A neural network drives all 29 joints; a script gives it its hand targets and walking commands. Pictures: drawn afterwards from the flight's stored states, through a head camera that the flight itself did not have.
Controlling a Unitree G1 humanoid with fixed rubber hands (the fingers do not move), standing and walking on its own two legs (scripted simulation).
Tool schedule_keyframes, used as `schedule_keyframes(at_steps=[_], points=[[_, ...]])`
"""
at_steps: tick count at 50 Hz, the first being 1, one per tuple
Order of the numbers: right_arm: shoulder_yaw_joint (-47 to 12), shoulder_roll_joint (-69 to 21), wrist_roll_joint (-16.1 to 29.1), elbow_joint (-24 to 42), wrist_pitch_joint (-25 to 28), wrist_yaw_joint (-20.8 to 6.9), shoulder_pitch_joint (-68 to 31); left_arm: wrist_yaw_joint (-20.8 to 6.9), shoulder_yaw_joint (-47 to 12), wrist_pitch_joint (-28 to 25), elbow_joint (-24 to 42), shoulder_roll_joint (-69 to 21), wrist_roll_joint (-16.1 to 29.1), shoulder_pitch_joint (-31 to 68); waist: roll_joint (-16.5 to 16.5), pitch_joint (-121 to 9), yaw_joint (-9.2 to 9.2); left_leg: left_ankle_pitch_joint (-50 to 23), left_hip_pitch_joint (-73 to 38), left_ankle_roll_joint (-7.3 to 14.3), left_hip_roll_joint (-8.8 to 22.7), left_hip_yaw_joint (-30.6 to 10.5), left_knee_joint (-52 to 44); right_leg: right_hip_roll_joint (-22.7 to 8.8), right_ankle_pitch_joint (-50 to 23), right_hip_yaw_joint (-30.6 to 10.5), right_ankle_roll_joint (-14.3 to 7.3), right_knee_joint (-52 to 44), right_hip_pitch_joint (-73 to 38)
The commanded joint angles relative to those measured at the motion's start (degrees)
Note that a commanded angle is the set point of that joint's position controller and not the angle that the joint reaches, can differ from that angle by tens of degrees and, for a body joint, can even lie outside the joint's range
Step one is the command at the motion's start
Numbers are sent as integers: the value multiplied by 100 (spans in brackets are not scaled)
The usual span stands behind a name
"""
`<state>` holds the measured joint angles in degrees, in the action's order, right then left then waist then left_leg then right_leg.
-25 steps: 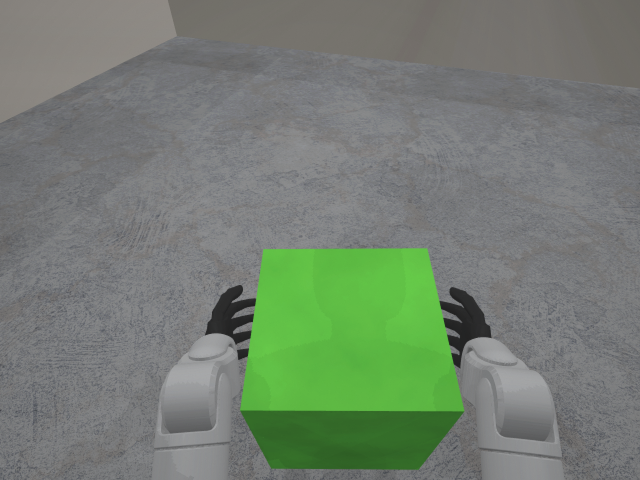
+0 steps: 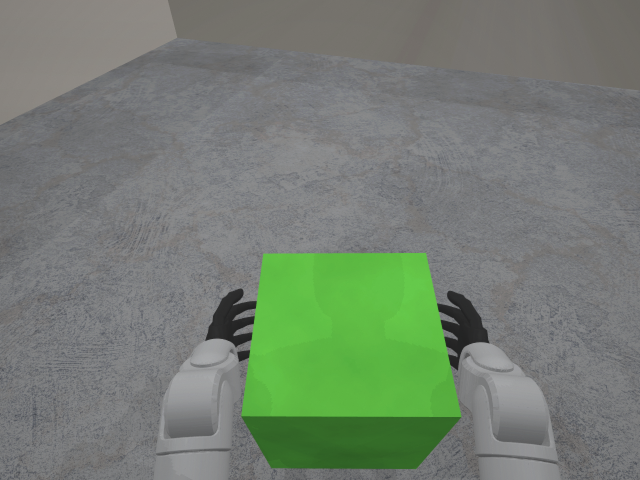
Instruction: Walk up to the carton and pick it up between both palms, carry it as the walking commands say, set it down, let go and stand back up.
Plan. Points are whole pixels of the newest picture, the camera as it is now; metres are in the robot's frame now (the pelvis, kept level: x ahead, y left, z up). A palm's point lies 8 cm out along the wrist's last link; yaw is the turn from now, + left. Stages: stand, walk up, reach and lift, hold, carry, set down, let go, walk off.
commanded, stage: carry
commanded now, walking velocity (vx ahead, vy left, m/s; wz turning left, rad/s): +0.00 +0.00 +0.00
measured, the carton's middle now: (343, 367) +0.29 +0.00 -0.01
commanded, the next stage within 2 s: hold in 0.42 s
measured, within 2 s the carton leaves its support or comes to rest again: neither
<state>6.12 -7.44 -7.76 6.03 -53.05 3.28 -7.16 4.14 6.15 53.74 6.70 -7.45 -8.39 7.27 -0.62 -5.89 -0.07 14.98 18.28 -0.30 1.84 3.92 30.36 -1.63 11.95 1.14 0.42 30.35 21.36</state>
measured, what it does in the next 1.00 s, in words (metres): stands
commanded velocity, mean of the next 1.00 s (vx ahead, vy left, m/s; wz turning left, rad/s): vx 0.00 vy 0.00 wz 0.00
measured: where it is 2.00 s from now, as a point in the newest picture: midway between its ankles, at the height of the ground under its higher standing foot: outside the picture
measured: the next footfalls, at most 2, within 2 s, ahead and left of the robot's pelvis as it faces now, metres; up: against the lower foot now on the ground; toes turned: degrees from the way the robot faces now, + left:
none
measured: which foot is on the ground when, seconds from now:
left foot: down 0.00-1.00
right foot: down 0.00-1.00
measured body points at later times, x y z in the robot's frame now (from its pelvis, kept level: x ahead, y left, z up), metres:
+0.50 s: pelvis +0.00 +0.01 +0.00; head -0.01 +0.01 +0.45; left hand +0.28 +0.16 +0.03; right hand +0.28 -0.15 +0.03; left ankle +0.01 +0.12 -0.73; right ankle +0.04 -0.12 -0.73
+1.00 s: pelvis -0.01 +0.01 +0.01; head -0.04 +0.00 +0.46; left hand +0.29 +0.15 +0.05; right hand +0.28 -0.15 +0.05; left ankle +0.01 +0.12 -0.73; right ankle +0.04 -0.12 -0.73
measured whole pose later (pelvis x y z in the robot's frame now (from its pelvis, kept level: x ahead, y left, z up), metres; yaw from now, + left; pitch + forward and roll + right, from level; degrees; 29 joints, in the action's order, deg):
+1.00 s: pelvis -0.01 +0.01 +0.01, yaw +3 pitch -8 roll -1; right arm 11.2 -8.2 -13.1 -8.6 -43.1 0.0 -12.7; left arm 1.4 8.6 42.5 -8.9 -8.1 -14.7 12.0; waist 0.2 4.0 -3.3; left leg 11.4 3.4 0.4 0.6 0.7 22.8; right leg -2.1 8.1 3.8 0.7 20.1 4.0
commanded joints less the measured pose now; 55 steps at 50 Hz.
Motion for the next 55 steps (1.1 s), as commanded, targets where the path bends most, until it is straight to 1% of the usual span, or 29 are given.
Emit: schedule_keyframes(at_steps=[1,21,22,23,24,25,26,27,28,30,32,34,35,42,55], points=[[-3223,-4307,1487,497,118,-1030,-2331,-1125,-3346,-150,591,-4375,1606,2325,28,-1252,7,-656,-393,158,500,-370,-478,-508,-806,-341,-170,-377,-595],[-3281,-4321,1597,562,-59,-1038,-2400,-1131,-3429,28,650,-4411,1714,2381,30,-1214,21,-646,-407,190,490,-358,-505,-502,-668,-308,-156,-393,-527],[-1857,-3795,474,-1449,281,-1089,-1356,-1187,-2134,-329,-1361,-4062,587,1271,126,505,-118,-205,-440,47,-653,-945,-918,635,-479,-481,-340,-806,-1798],[-2066,-3755,489,-1043,771,-1113,-1773,-1138,-2210,-805,-1522,-3920,522,1492,27,321,-66,-18,-564,158,-654,-1009,-993,559,-483,-638,-325,-863,-1745],[-2394,-3966,724,-616,1087,-1186,-2070,-1138,-2445,-1114,-942,-4119,642,1754,73,-9,-27,-328,-855,207,-671,-1055,-956,613,-704,-607,-310,-786,-1837],[-2621,-4398,904,-304,1237,-1244,-2385,-1201,-2942,-1312,-395,-4592,874,2346,50,-497,-220,-848,-1080,216,-671,-1150,-874,641,-1254,-599,-240,-692,-2050],[-2905,-4818,1095,-11,1293,-1285,-2514,-1279,-3388,-1409,-15,-4927,1076,2624,62,-971,-349,-1258,-1224,219,-680,-1158,-800,654,-1706,-590,-172,-614,-2316],[-3099,-4936,1253,219,1332,-1325,-2663,-1308,-3614,-1436,205,-5026,1183,2736,89,-1306,-428,-1520,-1331,190,-673,-1164,-773,674,-1981,-561,-138,-558,-2522],[-3158,-4861,1289,228,1326,-1344,-2696,-1301,-3562,-1424,199,-4949,1138,2607,116,-1290,-348,-1602,-1358,178,-660,-1159,-800,678,-2008,-540,-130,-584,-2573],[-2981,-4512,1151,-84,1270,-1359,-2595,-1266,-3254,-1365,-127,-4719,927,2345,112,-782,-282,-1263,-1272,175,-629,-1164,-923,655,-1597,-519,-157,-762,-2467],[-2726,-4289,990,-429,1231,-1374,-2591,-1263,-2970,-1335,-490,-4593,755,2275,105,-265,-292,-717,-1124,188,-623,-1142,-1061,624,-1053,-514,-196,-937,-2350],[-2541,-4284,894,-684,1211,-1397,-2677,-1287,-2826,-1337,-695,-4606,676,2390,122,-42,-297,-354,-1017,201,-627,-1104,-1160,603,-685,-503,-208,-1030,-2326],[-2488,-4329,871,-768,1204,-1412,-2720,-1302,-2786,-1341,-757,-4645,660,2445,127,-22,-290,-289,-996,204,-629,-1088,-1188,600,-608,-498,-206,-1052,-2341],[-2278,-4584,752,-1067,1156,-1458,-2796,-1408,-2631,-1344,-1039,-4821,627,2629,76,-128,-325,-497,-1018,194,-659,-1005,-1295,600,-733,-467,-171,-1175,-2469],[-2226,-4834,723,-1164,1179,-1538,-3085,-1537,-2530,-1398,-1190,-4990,641,2961,25,-366,-296,-349,-941,189,-705,-938,-1343,596,-667,-429,-128,-1213,-2531]])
